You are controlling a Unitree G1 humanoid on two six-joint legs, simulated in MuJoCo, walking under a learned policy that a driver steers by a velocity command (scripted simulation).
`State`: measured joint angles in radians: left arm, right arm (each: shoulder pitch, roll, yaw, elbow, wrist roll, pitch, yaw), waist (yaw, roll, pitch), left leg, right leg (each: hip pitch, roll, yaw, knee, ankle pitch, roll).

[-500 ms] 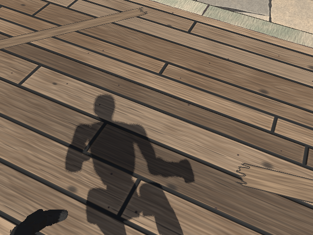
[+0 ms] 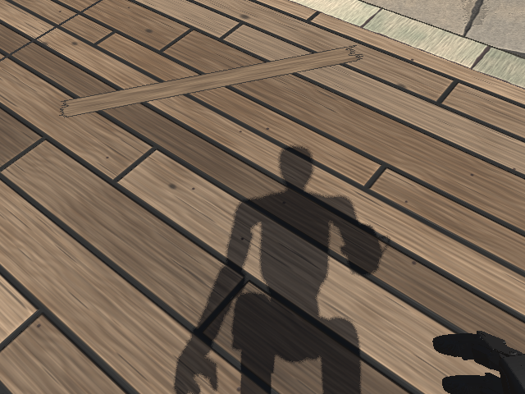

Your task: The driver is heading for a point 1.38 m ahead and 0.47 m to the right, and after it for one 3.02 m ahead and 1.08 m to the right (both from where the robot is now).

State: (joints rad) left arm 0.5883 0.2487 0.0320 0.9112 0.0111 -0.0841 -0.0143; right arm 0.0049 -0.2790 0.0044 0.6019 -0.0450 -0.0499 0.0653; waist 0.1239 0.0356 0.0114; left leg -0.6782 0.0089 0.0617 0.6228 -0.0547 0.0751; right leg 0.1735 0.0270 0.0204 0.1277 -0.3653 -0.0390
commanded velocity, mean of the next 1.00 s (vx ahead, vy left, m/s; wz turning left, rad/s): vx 0.16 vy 0.00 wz -0.52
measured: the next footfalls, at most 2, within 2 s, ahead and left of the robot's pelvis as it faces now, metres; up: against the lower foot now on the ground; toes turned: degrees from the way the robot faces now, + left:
left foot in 0.06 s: +0.24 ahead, +0.09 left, +0.00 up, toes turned +1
right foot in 0.54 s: +0.39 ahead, -0.14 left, +0.00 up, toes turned -14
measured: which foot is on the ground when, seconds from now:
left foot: up 0.00-0.04, down 0.06-0.54, up 0.56-0.96, down 0.98-1.00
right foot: down 0.00-0.06, up 0.08-0.52, down 0.54-0.98, up 1.00-1.00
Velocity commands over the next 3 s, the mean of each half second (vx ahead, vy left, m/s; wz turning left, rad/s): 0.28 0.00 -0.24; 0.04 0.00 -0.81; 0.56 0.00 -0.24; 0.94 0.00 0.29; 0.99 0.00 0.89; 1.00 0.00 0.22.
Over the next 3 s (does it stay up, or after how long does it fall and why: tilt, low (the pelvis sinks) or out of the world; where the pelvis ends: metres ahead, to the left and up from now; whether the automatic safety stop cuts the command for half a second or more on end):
stays up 1.65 -0.48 0.01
